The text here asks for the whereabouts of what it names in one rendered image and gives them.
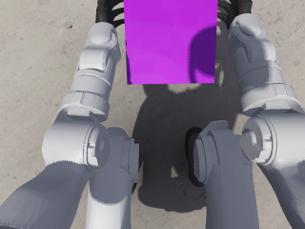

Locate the carton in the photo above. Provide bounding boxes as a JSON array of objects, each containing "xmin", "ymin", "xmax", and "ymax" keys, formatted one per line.
[{"xmin": 123, "ymin": 0, "xmax": 218, "ymax": 85}]

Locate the right robot hand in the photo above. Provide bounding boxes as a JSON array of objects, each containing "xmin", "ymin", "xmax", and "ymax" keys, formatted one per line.
[{"xmin": 217, "ymin": 0, "xmax": 253, "ymax": 30}]

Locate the robot foot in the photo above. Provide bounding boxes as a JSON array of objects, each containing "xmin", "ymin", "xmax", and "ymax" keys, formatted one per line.
[
  {"xmin": 185, "ymin": 127, "xmax": 205, "ymax": 187},
  {"xmin": 132, "ymin": 142, "xmax": 136, "ymax": 193}
]

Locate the robot left upper arm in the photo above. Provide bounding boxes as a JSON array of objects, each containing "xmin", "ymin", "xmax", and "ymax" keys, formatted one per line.
[{"xmin": 0, "ymin": 119, "xmax": 111, "ymax": 229}]

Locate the left robot hand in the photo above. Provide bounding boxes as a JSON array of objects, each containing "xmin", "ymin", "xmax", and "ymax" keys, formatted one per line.
[{"xmin": 95, "ymin": 0, "xmax": 125, "ymax": 28}]

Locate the robot right upper arm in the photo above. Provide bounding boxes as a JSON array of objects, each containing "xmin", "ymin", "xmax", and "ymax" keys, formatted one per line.
[{"xmin": 239, "ymin": 113, "xmax": 305, "ymax": 229}]

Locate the left robot foot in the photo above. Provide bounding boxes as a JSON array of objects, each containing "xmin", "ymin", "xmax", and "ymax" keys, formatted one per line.
[{"xmin": 132, "ymin": 142, "xmax": 136, "ymax": 193}]

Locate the left robot forearm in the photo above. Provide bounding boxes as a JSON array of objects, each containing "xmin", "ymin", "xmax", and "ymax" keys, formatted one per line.
[{"xmin": 42, "ymin": 22, "xmax": 121, "ymax": 157}]

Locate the right robot foot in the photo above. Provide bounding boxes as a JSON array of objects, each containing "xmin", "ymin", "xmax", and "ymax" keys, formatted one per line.
[{"xmin": 185, "ymin": 127, "xmax": 205, "ymax": 187}]

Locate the right robot forearm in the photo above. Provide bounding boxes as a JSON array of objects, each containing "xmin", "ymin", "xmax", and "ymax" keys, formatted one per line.
[{"xmin": 225, "ymin": 13, "xmax": 305, "ymax": 117}]

